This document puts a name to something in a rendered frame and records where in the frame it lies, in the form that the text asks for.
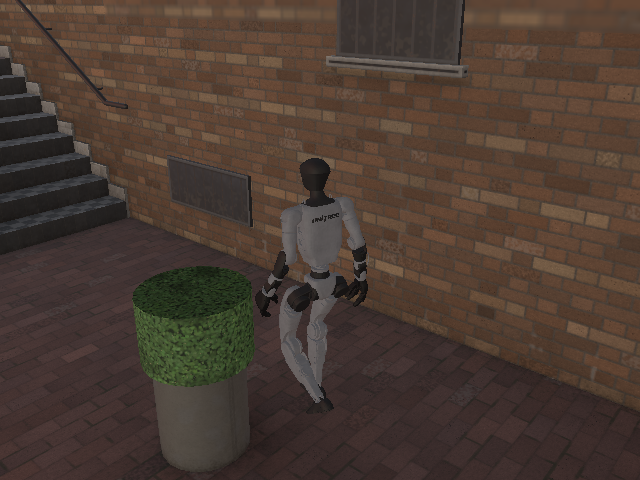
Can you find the stairs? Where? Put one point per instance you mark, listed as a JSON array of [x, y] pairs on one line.
[[47, 190]]

